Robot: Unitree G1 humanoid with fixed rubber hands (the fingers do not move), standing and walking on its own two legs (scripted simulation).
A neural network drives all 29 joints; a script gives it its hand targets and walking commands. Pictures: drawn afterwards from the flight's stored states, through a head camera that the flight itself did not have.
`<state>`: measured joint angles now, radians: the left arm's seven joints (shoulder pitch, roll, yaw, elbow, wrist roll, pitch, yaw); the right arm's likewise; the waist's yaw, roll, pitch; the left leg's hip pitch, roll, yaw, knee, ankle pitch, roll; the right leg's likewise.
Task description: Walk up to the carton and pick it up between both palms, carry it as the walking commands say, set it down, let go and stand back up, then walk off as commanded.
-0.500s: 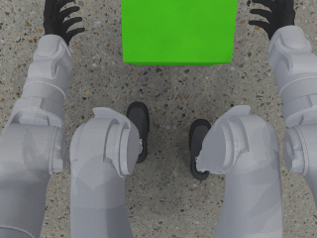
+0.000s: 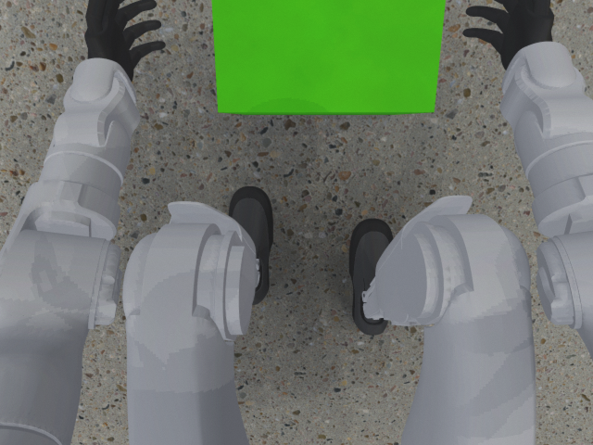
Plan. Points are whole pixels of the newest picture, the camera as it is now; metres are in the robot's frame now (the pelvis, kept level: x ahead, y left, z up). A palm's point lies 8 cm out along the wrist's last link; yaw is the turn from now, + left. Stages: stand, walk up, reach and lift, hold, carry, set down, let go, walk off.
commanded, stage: reach and lift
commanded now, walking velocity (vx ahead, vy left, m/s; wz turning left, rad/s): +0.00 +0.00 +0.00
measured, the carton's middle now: (322, 54) +0.49 +0.01 -0.26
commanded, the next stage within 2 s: none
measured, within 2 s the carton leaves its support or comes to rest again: leaves its support in 1.28 s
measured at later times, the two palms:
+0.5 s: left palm (149, 7) +0.52 +0.19 -0.17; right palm (492, 26) +0.50 -0.15 -0.18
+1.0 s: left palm (173, 8) +0.52 +0.16 -0.17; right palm (486, 31) +0.50 -0.15 -0.18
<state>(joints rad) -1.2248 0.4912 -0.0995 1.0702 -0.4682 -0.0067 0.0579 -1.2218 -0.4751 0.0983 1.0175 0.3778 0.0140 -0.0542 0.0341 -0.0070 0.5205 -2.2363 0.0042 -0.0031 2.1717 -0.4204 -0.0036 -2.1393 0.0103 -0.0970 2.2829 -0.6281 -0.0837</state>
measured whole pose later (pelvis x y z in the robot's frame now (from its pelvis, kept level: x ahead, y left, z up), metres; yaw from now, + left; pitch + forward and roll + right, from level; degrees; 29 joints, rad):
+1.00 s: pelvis +0.01 +0.00 +0.00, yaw -1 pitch +39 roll +1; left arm -1.43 0.28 -0.04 1.46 -0.36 -0.16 0.19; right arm -1.30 -0.27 0.15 1.22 0.34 -0.07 -0.16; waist 0.01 0.00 0.23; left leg -2.40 0.02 0.01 2.12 -0.40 0.01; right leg -2.33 0.04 -0.07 2.22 -0.58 -0.06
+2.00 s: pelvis -0.02 +0.02 +0.04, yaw -4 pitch +22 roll +1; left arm -1.26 0.21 0.20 0.80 -0.15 0.25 0.29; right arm -1.27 -0.20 -0.17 0.77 0.07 0.25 -0.25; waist 0.05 -0.01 0.52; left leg -2.03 -0.08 -0.03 2.09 -0.44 -0.05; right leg -1.98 0.11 -0.01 2.17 -0.57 0.00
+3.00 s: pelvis -0.04 +0.02 +0.13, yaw -4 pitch +17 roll +1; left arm -1.11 0.09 0.31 0.53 -0.08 0.40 0.34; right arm -1.13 -0.12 -0.21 0.56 0.02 0.38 -0.25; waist 0.06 -0.01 0.52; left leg -1.70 -0.06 -0.03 1.78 -0.38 -0.03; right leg -1.67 0.12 0.03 1.85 -0.48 0.01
